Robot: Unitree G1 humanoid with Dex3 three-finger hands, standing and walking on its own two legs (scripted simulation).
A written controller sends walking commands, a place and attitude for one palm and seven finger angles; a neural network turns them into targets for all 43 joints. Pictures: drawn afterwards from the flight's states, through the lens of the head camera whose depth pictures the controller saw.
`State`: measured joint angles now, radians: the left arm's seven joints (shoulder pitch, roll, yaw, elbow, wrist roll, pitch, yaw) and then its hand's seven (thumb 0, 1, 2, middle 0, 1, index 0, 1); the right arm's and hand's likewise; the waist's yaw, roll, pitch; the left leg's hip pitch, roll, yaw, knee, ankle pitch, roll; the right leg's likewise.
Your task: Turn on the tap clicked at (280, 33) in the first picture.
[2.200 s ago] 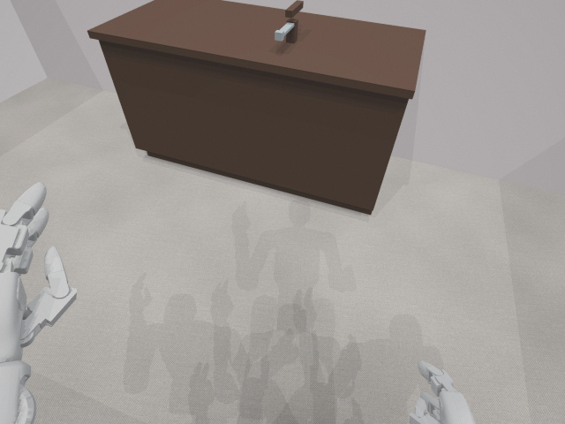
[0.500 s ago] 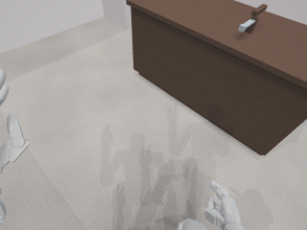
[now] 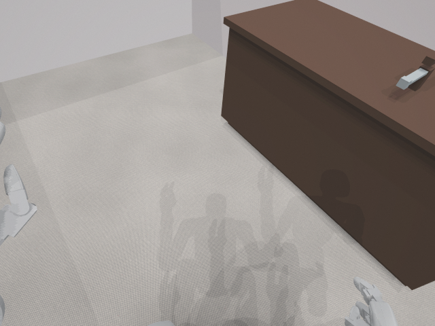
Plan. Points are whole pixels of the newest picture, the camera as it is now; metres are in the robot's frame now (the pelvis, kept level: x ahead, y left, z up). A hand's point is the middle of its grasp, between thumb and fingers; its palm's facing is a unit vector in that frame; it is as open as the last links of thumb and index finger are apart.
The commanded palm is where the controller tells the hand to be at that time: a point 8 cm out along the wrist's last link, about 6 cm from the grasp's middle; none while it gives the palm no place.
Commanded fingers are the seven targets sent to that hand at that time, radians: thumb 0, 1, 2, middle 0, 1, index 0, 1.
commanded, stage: walk to a spot facing it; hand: left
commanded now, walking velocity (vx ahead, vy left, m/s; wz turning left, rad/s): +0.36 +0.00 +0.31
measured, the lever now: (404, 82) +0.83 -0.55 +0.03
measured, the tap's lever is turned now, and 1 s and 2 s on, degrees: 0 0 0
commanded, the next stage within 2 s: turn to face it in 0.66 s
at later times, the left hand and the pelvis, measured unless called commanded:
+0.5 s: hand (71, 157) +0.30 +0.24 +0.18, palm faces +0.58 -0.70 -0.41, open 7.4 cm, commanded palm +0.23 +0.27 +0.20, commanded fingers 0.00 0.90 0.90 -0.20 -0.30 -0.20 -0.30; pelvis +0.13 -0.03 +0.01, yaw +12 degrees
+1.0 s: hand (56, 107) +0.37 +0.28 +0.21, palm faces +0.66 -0.58 -0.48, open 7.4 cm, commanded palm +0.32 +0.30 +0.20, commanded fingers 0.00 0.90 0.90 -0.20 -0.30 -0.20 -0.30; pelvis +0.25 -0.01 +0.01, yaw +17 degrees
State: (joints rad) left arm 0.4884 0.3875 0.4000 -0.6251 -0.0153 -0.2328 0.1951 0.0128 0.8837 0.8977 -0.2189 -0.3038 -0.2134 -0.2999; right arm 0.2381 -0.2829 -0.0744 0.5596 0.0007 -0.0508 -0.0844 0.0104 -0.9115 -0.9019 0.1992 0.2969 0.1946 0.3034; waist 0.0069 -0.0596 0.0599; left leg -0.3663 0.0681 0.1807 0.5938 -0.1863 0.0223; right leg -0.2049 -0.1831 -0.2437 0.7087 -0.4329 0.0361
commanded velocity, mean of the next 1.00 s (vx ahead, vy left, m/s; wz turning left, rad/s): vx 0.22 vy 0.00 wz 0.18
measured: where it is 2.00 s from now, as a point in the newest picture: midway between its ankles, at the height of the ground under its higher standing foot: (219, 324)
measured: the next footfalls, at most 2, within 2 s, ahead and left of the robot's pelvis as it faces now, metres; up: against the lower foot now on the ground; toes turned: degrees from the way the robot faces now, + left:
right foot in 0.34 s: +0.18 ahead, -0.15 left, +0.00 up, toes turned -4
left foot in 0.68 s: +0.26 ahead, +0.14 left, +0.00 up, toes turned +26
